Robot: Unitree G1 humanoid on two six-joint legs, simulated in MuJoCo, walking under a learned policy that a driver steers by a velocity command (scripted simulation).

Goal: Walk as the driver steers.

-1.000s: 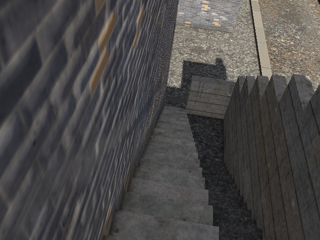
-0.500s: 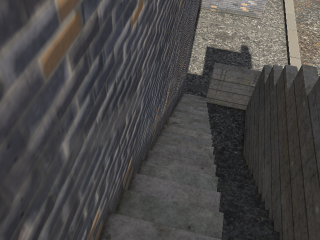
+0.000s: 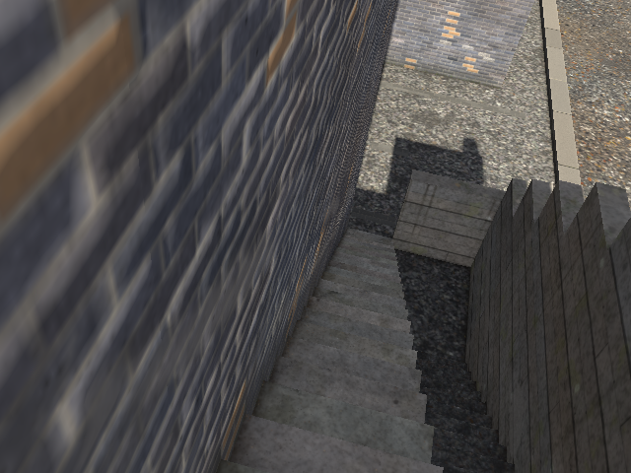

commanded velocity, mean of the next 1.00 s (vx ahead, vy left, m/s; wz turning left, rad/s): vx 0.17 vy -0.02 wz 0.00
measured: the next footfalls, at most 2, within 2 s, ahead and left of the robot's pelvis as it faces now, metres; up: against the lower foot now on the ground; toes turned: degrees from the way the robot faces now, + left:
right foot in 0.48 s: +0.26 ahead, -0.24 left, -0.19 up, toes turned -3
left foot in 0.62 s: +0.18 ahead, +0.02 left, +0.00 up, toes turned +1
